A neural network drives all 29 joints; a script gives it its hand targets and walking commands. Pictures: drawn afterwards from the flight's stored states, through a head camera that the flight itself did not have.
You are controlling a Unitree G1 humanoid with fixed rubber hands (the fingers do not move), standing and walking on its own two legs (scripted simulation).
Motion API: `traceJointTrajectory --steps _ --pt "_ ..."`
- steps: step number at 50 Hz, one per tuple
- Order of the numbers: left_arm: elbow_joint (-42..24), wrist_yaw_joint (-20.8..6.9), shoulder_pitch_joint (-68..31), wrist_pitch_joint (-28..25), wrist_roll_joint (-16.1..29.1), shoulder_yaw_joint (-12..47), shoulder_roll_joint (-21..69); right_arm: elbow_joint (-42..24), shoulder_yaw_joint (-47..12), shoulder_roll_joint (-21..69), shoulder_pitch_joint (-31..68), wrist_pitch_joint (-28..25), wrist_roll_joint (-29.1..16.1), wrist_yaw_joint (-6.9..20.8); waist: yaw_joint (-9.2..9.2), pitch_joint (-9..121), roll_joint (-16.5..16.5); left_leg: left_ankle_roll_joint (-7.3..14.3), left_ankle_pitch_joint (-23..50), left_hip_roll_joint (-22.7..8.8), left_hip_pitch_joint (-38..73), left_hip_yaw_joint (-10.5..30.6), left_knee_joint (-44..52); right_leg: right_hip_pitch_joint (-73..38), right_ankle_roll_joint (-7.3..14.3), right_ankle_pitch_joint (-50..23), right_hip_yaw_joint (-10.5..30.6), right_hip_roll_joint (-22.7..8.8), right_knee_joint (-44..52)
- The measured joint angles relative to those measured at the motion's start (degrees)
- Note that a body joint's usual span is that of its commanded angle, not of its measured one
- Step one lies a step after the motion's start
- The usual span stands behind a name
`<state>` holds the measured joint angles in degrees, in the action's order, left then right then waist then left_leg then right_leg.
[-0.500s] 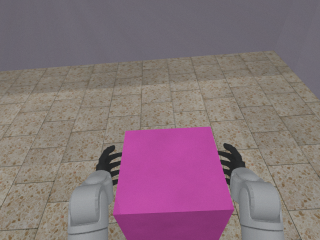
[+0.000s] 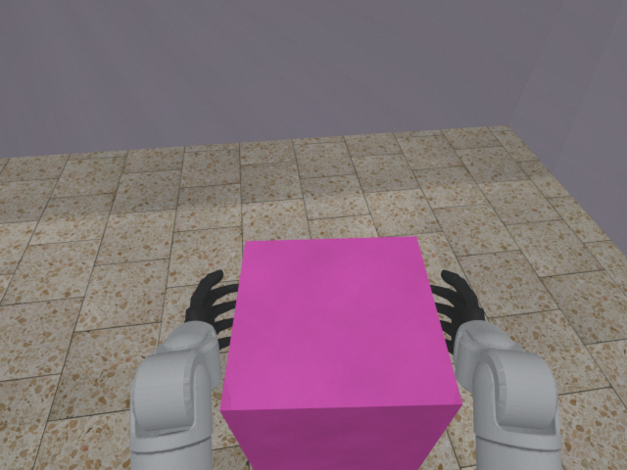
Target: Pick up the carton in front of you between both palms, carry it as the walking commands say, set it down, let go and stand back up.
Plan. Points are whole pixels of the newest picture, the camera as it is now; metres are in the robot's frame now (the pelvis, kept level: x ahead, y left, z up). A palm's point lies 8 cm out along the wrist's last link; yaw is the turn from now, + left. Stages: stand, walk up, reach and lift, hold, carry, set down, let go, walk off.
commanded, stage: carry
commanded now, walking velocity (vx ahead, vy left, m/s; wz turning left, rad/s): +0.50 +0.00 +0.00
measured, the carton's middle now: (333, 362) +0.27 -0.01 +0.00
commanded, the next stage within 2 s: none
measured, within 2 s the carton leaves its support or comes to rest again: neither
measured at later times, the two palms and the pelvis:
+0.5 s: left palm (250, 179) +0.57 +0.12 +0.05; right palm (418, 176) +0.60 -0.18 +0.04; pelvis +0.32 -0.05 +0.00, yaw +4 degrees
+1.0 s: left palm (243, 116) +0.74 +0.15 +0.07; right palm (395, 117) +0.74 -0.15 +0.07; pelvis +0.47 -0.01 -0.02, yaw +0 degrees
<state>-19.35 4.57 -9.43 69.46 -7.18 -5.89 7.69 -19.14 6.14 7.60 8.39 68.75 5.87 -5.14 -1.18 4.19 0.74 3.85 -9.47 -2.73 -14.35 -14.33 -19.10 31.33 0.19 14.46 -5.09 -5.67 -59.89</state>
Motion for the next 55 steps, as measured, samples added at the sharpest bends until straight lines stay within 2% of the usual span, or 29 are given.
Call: traceJointTrajectory --steps 6,13,14,15,16,17,19,21,23,28,30,33,34,37,40,47,55 --pt "-2.5 0.01 0.51 -0.2 0.03 0.72 -0.05 -2.48 -0.21 -0.05 -0.4 -0.14 -0.35 0.04 0.4 1.4 -0.35 -1.66 -3.13 0.5 10.02 0.91 6.64 4.61 -1.09 -7.93 -1.56 -1.24 16.82" --pt "-1.87 0.01 1.26 0.67 0.3 0.17 -0.15 -1.31 -0.91 -0.05 -0.31 1.07 0.58 0.42 0.83 2.43 -0.78 -5.79 -12.39 -0.36 21.23 1.77 6.65 0.23 0.81 -12.88 -6.35 1.03 30.61" --pt "-1.38 0.0 1.12 0.65 0.36 0.12 -0.15 -1.09 -0.84 -0.05 -0.31 1.19 0.72 0.42 0.88 2.24 -1.08 -6.49 -14.86 -0.98 22.04 2.11 4.17 -1.73 1.05 -12.57 -7.37 1.81 32.35" --pt "-0.54 -0.01 0.87 0.41 0.4 0.15 -0.11 -0.75 -0.62 -0.11 -0.26 1.16 0.82 0.43 1.13 2.02 -1.6 -6.96 -17.81 -2.02 21.62 2.54 -0.7 -3.46 2.3 -12.43 -8.28 2.61 33.12" --pt "1.1 -0.04 0.47 -0.29 0.33 0.28 -0.04 0.14 0.04 -0.11 -0.01 0.96 0.88 0.44 1.46 1.49 -2.89 -6.97 -18.58 -3.95 18.59 3.35 -9.19 -3.38 4.07 -10.74 -9.08 3.21 30.59" --pt "2.76 -0.05 -0.08 -0.82 0.27 0.32 0.03 0.95 0.67 -0.07 0.1 0.77 0.97 0.45 1.82 0.67 -3.3 -6.9 -18.09 -4.23 13.79 5.77 -20.15 -3.36 5.05 -8.57 -9.41 3.18 28.56" --pt "4.58 -0.06 -0.43 -1.65 0.31 0.32 0.09 1.92 1.12 -0.07 0.01 0.29 1.11 0.46 1.97 -1.6 -3.05 -6.18 -18.3 -2.07 3.6 10.15 -38.97 -5.25 5.09 -6.57 -9.51 2.61 29.08" --pt "4.52 -0.08 0.35 -2.55 0.56 0.32 0.03 2.03 0.59 -0.13 -0.45 -0.46 1.22 0.47 1.94 -3.5 -2.78 -5.18 -16.17 -0.97 -4.11 10.75 -45.43 -8.39 4.38 -6.97 -9.51 2.47 32.77" --pt "3.54 -0.14 1.46 -3.56 0.87 0.28 -0.09 1.64 -0.29 -0.16 -0.94 -1.42 1.32 0.47 2.0 -4.61 -2.49 -4.82 -13.35 -1.07 -8.96 9.83 -41.68 -11.47 4.35 -7.45 -9.24 2.58 36.72" --pt "1.31 -0.63 3.71 -5.82 1.31 0.41 -0.29 0.03 -2.13 -0.22 -2.52 -3.53 1.6 0.45 1.69 -4.3 -2.49 -5.23 -8.09 -1.23 -12.57 8.25 -21.09 -17.1 3.42 -6.03 -8.26 2.89 41.02" --pt "0.58 -0.73 4.38 -6.04 1.35 0.83 -0.33 -0.97 -2.43 -0.27 -3.36 -3.66 1.54 0.4 1.43 -3.44 -2.72 -5.4 -3.75 -1.28 -11.95 7.39 -15.1 -18.97 2.79 -4.21 -8.05 3.13 40.66" --pt "-1.17 -0.74 4.85 -5.36 1.33 1.42 -0.35 -2.99 -2.51 -0.31 -3.9 -2.83 1.1 0.19 1.07 -1.77 -3.12 -5.63 6.87 -1.75 -8.08 5.24 -6.17 -21.22 1.59 0.14 -7.73 3.69 37.29" --pt "-1.69 -0.75 4.74 -4.96 1.27 1.48 -0.37 -3.48 -2.47 -0.29 -3.79 -2.45 0.98 0.14 1.01 -0.99 -3.14 -4.9 7.93 -2.02 -6.41 4.71 -4.74 -21.61 1.13 2.06 -7.56 3.84 35.37" --pt "-1.84 -0.74 3.55 -2.83 0.82 0.68 -0.36 -2.31 -2.37 -0.24 -2.64 -1.5 0.79 0.12 1.23 1.44 0.4 -2.46 1.06 -0.57 -4.75 3.22 -6.8 -22.42 -0.16 4.57 -6.27 1.86 32.53" --pt "-0.97 -0.72 2.22 -0.86 0.09 -0.05 -0.28 -0.12 -1.65 -0.12 -0.93 -0.36 0.67 0.31 1.47 3.38 1.85 -2.14 -1.44 -0.11 -4.09 2.27 -7.77 -23.24 -0.93 7.03 -5.38 1.17 32.49" --pt "1.51 -0.66 -0.05 0.41 -0.42 -0.84 -0.03 2.13 -0.33 0.03 0.58 0.37 0.8 0.46 1.19 3.48 1.21 -1.94 -4.38 -0.01 -4.11 1.45 -9.84 -23.46 -2.2 8.16 -4.5 0.64 31.83" --pt "0.5 -0.64 -0.29 0.02 -0.17 -0.57 0.03 0.4 -0.27 0.02 0.51 0.32 0.84 0.47 0.82 2.25 0.26 -1.99 -5.7 -0.55 -4.83 1.19 -11.73 -23.21 -2.08 8.9 -4.14 0.88 31.35"
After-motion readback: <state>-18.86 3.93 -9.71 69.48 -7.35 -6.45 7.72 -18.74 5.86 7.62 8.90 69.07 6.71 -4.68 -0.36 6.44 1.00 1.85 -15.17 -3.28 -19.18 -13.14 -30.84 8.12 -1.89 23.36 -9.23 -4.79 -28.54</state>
